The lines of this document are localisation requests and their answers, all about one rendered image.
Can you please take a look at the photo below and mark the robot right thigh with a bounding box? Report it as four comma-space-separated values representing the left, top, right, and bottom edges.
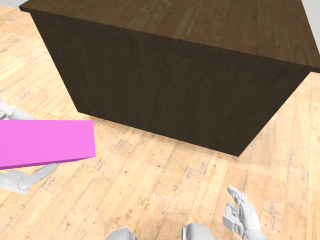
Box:
181, 223, 216, 240

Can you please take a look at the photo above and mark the robot thigh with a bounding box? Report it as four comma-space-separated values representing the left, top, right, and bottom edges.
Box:
181, 223, 216, 240
105, 228, 136, 240

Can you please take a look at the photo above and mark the robot right forearm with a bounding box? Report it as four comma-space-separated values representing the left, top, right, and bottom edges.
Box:
242, 229, 268, 240

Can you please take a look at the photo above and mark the table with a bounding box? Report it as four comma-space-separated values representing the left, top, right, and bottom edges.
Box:
18, 0, 320, 157

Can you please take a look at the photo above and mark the left robot hand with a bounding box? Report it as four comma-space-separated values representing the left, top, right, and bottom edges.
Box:
0, 99, 59, 194

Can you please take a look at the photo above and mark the sponge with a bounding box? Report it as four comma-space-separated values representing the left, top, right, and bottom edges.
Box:
0, 119, 96, 170

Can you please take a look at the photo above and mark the robot left thigh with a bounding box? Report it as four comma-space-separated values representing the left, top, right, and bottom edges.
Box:
105, 228, 136, 240

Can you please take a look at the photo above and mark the right robot hand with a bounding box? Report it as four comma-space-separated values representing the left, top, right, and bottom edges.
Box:
222, 185, 262, 238

